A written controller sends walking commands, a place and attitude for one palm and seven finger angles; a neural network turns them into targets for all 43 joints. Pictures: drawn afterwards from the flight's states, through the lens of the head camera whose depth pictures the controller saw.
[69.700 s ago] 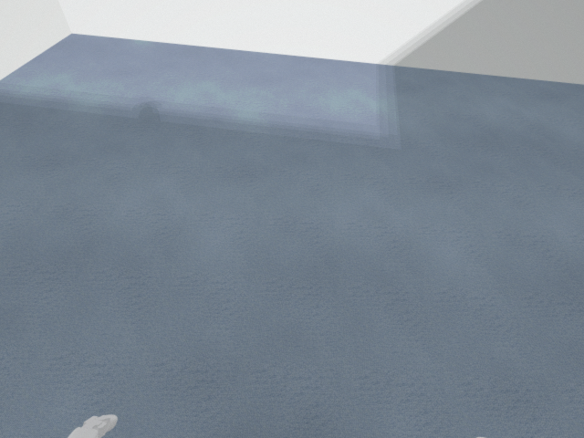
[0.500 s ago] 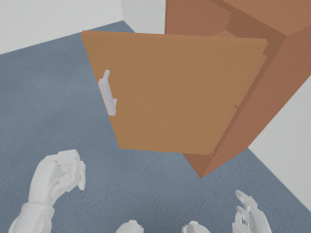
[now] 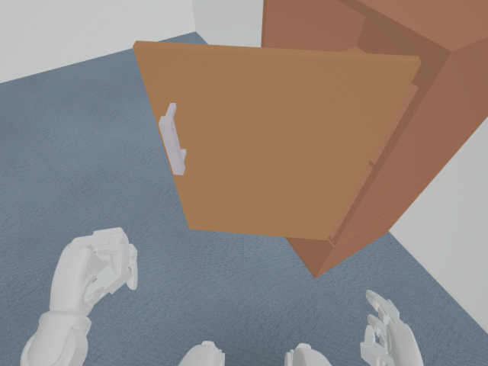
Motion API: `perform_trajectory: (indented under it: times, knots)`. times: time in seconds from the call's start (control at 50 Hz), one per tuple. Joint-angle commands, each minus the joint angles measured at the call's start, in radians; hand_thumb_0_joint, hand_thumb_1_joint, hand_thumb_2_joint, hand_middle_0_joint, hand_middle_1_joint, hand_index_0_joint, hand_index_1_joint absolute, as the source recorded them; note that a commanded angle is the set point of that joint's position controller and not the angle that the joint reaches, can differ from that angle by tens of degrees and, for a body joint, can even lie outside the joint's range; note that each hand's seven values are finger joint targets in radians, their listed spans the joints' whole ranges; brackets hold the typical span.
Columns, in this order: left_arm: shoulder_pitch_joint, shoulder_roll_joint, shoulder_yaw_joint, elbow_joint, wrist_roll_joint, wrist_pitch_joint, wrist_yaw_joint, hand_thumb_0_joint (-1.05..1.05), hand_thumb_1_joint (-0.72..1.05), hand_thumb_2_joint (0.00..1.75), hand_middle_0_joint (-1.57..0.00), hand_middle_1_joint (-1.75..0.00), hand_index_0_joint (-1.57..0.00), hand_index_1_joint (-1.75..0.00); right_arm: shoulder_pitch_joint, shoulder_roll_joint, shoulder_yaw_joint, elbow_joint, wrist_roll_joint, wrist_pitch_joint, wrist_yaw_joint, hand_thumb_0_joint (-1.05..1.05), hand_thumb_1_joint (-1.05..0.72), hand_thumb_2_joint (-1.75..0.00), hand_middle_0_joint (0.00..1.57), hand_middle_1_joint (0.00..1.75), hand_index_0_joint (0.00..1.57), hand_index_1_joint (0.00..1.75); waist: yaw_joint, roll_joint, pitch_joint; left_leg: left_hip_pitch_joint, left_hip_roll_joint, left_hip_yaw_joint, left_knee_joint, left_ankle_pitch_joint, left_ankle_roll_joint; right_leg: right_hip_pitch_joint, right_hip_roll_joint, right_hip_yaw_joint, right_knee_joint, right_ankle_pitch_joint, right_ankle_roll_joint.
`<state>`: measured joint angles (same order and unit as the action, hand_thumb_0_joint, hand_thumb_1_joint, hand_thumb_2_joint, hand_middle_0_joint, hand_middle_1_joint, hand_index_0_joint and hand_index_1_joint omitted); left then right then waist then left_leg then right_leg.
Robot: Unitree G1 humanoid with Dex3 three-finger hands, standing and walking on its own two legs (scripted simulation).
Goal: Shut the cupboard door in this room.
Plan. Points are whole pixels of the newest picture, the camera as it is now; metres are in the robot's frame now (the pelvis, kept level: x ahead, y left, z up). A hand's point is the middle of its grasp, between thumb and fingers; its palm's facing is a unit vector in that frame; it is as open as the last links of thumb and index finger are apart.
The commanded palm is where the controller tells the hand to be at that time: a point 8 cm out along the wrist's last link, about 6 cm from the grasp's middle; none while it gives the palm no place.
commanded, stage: bring the fist close to the handle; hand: left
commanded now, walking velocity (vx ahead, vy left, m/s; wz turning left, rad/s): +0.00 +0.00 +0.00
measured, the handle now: (175, 140) +0.49 +0.17 +0.06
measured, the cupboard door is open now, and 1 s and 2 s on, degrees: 55 55 48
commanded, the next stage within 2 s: push the door shut along its arc in 1.26 s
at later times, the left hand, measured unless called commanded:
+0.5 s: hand (168, 219) +0.33 +0.15 +0.06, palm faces -0.08 -1.00 -0.03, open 3.1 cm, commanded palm +0.31 +0.21 +0.07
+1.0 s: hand (180, 174) +0.40 +0.14 +0.07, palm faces -0.02 -1.00 -0.02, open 3.1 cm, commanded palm +0.37 +0.20 +0.07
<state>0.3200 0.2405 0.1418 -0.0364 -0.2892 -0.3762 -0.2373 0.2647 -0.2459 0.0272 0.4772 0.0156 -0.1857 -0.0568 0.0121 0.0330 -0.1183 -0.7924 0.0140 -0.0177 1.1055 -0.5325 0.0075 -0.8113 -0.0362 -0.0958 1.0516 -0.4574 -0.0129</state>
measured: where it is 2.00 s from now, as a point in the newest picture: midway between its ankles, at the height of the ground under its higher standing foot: outside the picture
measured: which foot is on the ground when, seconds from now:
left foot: down 0.00-1.00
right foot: down 0.00-1.00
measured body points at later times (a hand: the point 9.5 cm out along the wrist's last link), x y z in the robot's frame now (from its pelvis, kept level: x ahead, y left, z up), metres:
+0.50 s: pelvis +0.00 +0.00 +0.01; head +0.07 +0.00 +0.45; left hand +0.33 +0.20 +0.06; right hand +0.15 -0.24 -0.09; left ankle +0.01 +0.11 -0.66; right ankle +0.04 -0.12 -0.66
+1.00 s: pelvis +0.00 -0.01 +0.01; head +0.08 -0.01 +0.45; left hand +0.40 +0.20 +0.08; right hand +0.10 -0.27 -0.10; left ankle +0.01 +0.11 -0.66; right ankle +0.04 -0.12 -0.66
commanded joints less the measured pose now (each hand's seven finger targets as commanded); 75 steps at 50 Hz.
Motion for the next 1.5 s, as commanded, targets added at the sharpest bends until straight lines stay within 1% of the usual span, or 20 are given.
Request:
perform_trajectory:
  times: [0.0,0.06,0.14,0.18,0.22,0.3,0.36,0.5,0.62,0.68,0.76,0.84,0.9,0.98,1.06,1.14,1.22,1.3,1.38,1.48]
  knots:
    - [-0.243,0.079,0.026,-0.075,0.009,-0.051,-0.001,0.0,0.9,0.9,-1.3,-1.5,-1.3,-1.5,-0.033,-0.138,-0.05,-0.108,0.01,-0.057,-0.011,0.0,-0.9,-0.9,0.2,0.3,0.2,0.3,-0.048,-0.005,-0.121,0.001,-0.024,-0.024,-0.175,0.107,0.002,0.108,0.035,0.062,-0.151,0.009,-0.011]
    - [-0.26,0.076,-0.016,-0.079,0.028,0.019,-0.036,0.0,0.9,0.9,-1.3,-1.5,-1.3,-1.5,-0.02,-0.147,-0.056,-0.126,0.019,-0.053,-0.012,0.0,-0.9,-0.9,0.2,0.3,0.2,0.3,-0.033,0.02,-0.211,0.053,-0.026,-0.025,-0.202,0.156,0.007,0.167,0.031,0.057,-0.153,0.079,-0.013]
    - [-0.344,0.138,0.055,-0.15,0.024,0.06,-0.004,0.0,0.9,0.9,-1.3,-1.5,-1.3,-1.5,-0.019,-0.139,-0.054,-0.134,0.016,-0.039,-0.014,0.0,-0.9,-0.9,0.2,0.3,0.2,0.3,-0.016,0.019,-0.301,0.107,-0.024,-0.021,-0.213,0.266,0.005,0.242,0.031,0.049,-0.143,0.203,-0.01]
    - [-0.388,0.165,0.109,-0.157,0.019,0.038,0.045,0.0,0.9,0.9,-1.3,-1.5,-1.3,-1.5,-0.024,-0.133,-0.049,-0.121,0.007,-0.036,-0.015,0.0,-0.9,-0.9,0.2,0.3,0.2,0.3,-0.004,0.003,-0.3,0.103,-0.022,-0.026,-0.213,0.294,0.0,0.251,0.036,0.045,-0.129,0.225,-0.014]
    - [-0.402,0.123,0.1,-0.101,0.024,0.01,0.084,0.0,0.9,0.9,-1.3,-1.5,-1.3,-1.5,-0.03,-0.121,-0.048,-0.108,0.005,-0.034,-0.007,0.0,-0.9,-0.9,0.2,0.3,0.2,0.3,-0.007,-0.006,-0.261,0.096,-0.021,-0.02,-0.217,0.289,-0.005,0.231,0.036,0.039,-0.126,0.222,-0.014]
    - [-0.452,0.07,0.028,0.061,0.069,0.0,0.096,0.0,0.9,0.9,-1.3,-1.5,-1.3,-1.5,-0.018,-0.133,-0.051,-0.078,0.003,-0.018,0.009,0.0,-0.9,-0.9,0.2,0.3,0.2,0.3,-0.036,-0.014,-0.182,0.064,-0.018,-0.014,-0.217,0.242,-0.005,0.171,0.031,0.038,-0.134,0.179,-0.013]
    - [-0.522,0.04,-0.04,0.096,0.094,0.02,0.065,0.0,0.9,0.9,-1.3,-1.5,-1.3,-1.5,-0.002,-0.144,-0.06,-0.077,0.007,-0.008,0.013,0.0,-0.9,-0.9,0.2,0.3,0.2,0.3,-0.048,0.002,-0.217,0.096,-0.015,-0.016,-0.225,0.249,-0.002,0.169,0.029,0.04,-0.141,0.19,-0.015]
    - [-0.732,0.137,0.081,0.064,0.065,-0.016,0.099,0.0,0.9,0.9,-1.3,-1.5,-1.3,-1.5,0.0,-0.136,-0.061,-0.053,0.003,0.006,0.0,0.0,-0.9,-0.9,0.2,0.3,0.2,0.3,-0.03,-0.008,-0.35,0.136,-0.019,-0.009,-0.219,0.34,-0.001,0.267,0.027,0.058,-0.134,0.299,-0.013]
    - [-0.724,0.12,0.084,0.261,0.098,-0.043,0.117,0.0,0.9,0.9,-1.3,-1.5,-1.3,-1.5,0.015,-0.131,-0.065,-0.018,0.001,0.029,0.017,0.0,-0.9,-0.9,0.2,0.3,0.2,0.3,-0.028,-0.016,-0.311,0.098,-0.02,0.013,-0.219,0.346,-0.002,0.273,0.024,0.068,-0.137,0.334,-0.011]
    - [-0.742,0.1,0.051,0.342,0.099,-0.017,0.076,0.0,0.9,0.9,-1.3,-1.5,-1.3,-1.5,0.038,-0.143,-0.071,-0.018,0.007,0.045,0.021,0.0,-0.9,-0.9,0.2,0.3,0.2,0.3,-0.046,-0.032,-0.297,0.094,-0.019,0.018,-0.221,0.346,0.001,0.27,0.026,0.07,-0.154,0.347,-0.009]
    - [-0.953,0.103,0.04,0.365,0.079,-0.022,0.05,0.0,0.9,0.9,-1.3,-1.5,-1.3,-1.5,0.035,-0.147,-0.07,-0.005,0.014,0.052,0.011,0.0,-0.9,-0.9,0.2,0.3,0.2,0.3,-0.078,-0.046,-0.28,0.091,-0.018,0.013,-0.222,0.275,0.003,0.241,0.023,0.078,-0.177,0.283,-0.004]
    - [-1.129,0.175,0.108,0.42,0.082,-0.076,0.081,0.0,0.9,0.9,-1.3,-1.5,-1.3,-1.5,0.043,-0.145,-0.068,0.029,0.008,0.047,0.0,0.0,-0.9,-0.9,0.2,0.3,0.2,0.3,-0.082,-0.037,-0.324,0.084,-0.019,0.006,-0.203,0.256,0.005,0.231,0.022,0.09,-0.163,0.257,-0.004]
    - [-1.08,0.18,0.119,0.463,0.103,-0.102,0.091,0.0,0.9,0.9,-1.3,-1.5,-1.3,-1.5,0.05,-0.141,-0.071,0.027,0.001,0.048,0.008,0.0,-0.9,-0.9,0.2,0.3,0.2,0.3,-0.056,0.006,-0.393,0.095,-0.024,0.013,-0.201,0.296,0.005,0.263,0.02,0.091,-0.141,0.305,-0.007]
    - [-0.945,0.221,0.164,0.54,0.111,-0.079,0.077,0.0,0.9,0.9,-1.3,-1.5,-1.3,-1.5,0.074,-0.148,-0.076,0.011,0.002,0.07,0.022,0.0,-0.9,-0.9,0.2,0.3,0.2,0.3,-0.024,-0.019,-0.409,0.07,-0.025,0.024,-0.218,0.338,0.004,0.326,0.024,0.092,-0.142,0.364,-0.01]
    - [-0.948,0.171,0.125,0.524,0.093,-0.05,0.061,0.0,0.9,0.9,-1.3,-1.5,-1.3,-1.5,0.075,-0.149,-0.077,-0.008,0.012,0.089,0.025,0.0,-0.9,-0.9,0.2,0.3,0.2,0.3,-0.044,-0.053,-0.345,0.064,-0.023,0.036,-0.239,0.316,0.006,0.316,0.026,0.091,-0.179,0.353,-0.003]
    - [-1.038,0.175,0.135,0.481,0.078,-0.096,0.073,0.0,0.9,0.9,-1.3,-1.5,-1.3,-1.5,0.07,-0.149,-0.08,0.002,0.009,0.081,0.016,0.0,-0.9,-0.9,0.2,0.3,0.2,0.3,-0.06,-0.089,-0.33,0.061,-0.022,0.033,-0.233,0.266,0.011,0.302,0.025,0.1,-0.193,0.295,0.001]
    - [-1.103,0.174,0.115,0.484,0.099,-0.15,0.077,0.0,0.9,0.9,-1.3,-1.5,-1.3,-1.5,0.064,-0.144,-0.078,0.025,0.003,0.071,0.012,0.0,-0.9,-0.9,0.2,0.3,0.2,0.3,-0.073,-0.033,-0.332,0.072,-0.024,0.029,-0.224,0.233,0.013,0.262,0.024,0.102,-0.18,0.254,-0.001]
    - [-1.096,0.15,0.077,0.542,0.115,-0.134,0.061,0.0,0.9,0.9,-1.3,-1.5,-1.3,-1.5,0.067,-0.149,-0.08,0.035,0.006,0.069,0.016,0.0,-0.9,-0.9,0.2,0.3,0.2,0.3,-0.076,0.028,-0.323,0.102,-0.019,0.018,-0.228,0.233,0.007,0.206,0.026,0.084,-0.171,0.239,-0.008]
    - [-1.098,0.196,0.118,0.57,0.104,-0.097,0.054,0.0,0.9,0.9,-1.3,-1.5,-1.3,-1.5,0.076,-0.16,-0.079,0.023,0.009,0.077,0.012,0.0,-0.9,-0.9,0.2,0.3,0.2,0.3,-0.07,-0.026,-0.353,0.096,-0.019,0.01,-0.235,0.253,0.009,0.24,0.029,0.081,-0.17,0.256,-0.008]
    - [-1.278,0.24,0.132,0.603,0.111,-0.11,0.052,0.0,0.9,0.9,-1.3,-1.5,-1.3,-1.5,0.078,-0.16,-0.071,0.038,0.007,0.08,0.002,0.0,-0.9,-0.9,0.2,0.3,0.2,0.3,-0.099,-0.032,-0.334,0.079,-0.017,0.003,-0.218,0.229,0.011,0.199,0.03,0.085,-0.162,0.235,-0.004]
